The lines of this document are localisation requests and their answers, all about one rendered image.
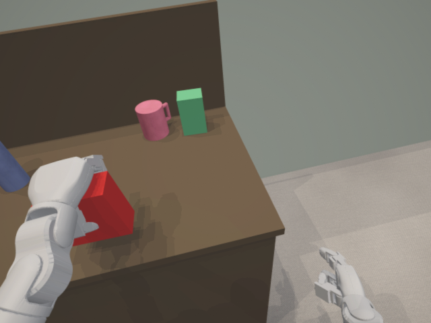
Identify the sponge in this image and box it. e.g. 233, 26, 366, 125
31, 171, 135, 246

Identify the right robot forearm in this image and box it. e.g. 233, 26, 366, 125
341, 294, 383, 323

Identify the robot right hand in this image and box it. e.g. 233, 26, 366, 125
314, 247, 366, 308

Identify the table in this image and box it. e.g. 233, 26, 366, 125
0, 0, 285, 323

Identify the robot left hand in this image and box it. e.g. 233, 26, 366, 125
28, 155, 107, 239

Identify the left robot forearm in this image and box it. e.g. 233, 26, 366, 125
0, 202, 78, 323

